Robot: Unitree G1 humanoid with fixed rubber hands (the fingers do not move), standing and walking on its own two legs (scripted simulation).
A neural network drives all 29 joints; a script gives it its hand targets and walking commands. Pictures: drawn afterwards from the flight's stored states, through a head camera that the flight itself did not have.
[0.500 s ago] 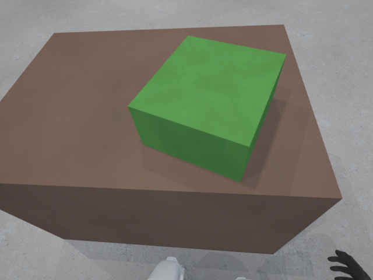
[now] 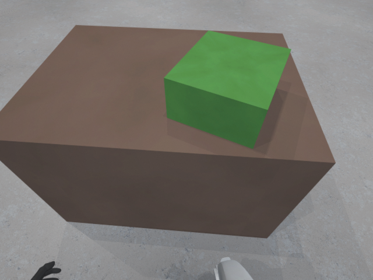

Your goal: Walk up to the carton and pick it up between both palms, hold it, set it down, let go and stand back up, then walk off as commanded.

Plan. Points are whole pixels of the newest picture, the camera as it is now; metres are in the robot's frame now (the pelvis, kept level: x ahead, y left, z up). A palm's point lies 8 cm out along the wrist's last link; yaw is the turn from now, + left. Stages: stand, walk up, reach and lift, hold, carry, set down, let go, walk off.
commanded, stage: walk off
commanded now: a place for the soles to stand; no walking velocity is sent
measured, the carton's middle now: (228, 83) +0.69 -0.11 +0.02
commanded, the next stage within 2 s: stand in 0.36 s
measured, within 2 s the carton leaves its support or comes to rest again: neither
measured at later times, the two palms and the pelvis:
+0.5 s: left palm out of the picture -0.03 +0.33 -0.08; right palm out of the picture +0.01 -0.33 -0.08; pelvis -0.06 +0.00 +0.02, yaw -4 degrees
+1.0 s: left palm out of the picture +0.05 +0.30 -0.07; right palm out of the picture +0.00 -0.30 -0.07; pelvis -0.07 +0.01 +0.03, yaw -5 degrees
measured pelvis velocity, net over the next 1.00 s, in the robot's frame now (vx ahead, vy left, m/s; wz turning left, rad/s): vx -0.07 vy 0.01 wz -0.08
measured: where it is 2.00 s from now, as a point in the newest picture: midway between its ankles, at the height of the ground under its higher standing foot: outside the picture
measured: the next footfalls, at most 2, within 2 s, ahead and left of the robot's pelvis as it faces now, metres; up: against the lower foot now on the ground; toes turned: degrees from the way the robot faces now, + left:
right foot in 0.32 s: -0.06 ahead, -0.13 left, +0.00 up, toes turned -1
